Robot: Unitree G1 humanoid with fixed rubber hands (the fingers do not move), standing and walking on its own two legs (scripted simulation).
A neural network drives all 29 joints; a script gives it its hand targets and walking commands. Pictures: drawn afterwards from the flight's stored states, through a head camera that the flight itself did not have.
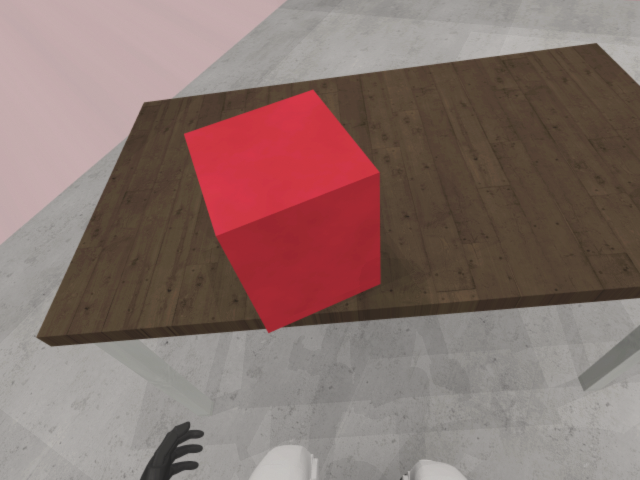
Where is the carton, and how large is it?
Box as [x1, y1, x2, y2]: [184, 90, 380, 332]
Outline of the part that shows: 313,90 184,134 215,234 268,332 380,283 379,172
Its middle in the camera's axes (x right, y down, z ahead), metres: -0.05 -0.03 +0.60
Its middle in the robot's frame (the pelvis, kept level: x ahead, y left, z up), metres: +0.46 +0.10 +0.03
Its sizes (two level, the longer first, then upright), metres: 0.210 0.200 0.250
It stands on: a table, 0.67 m high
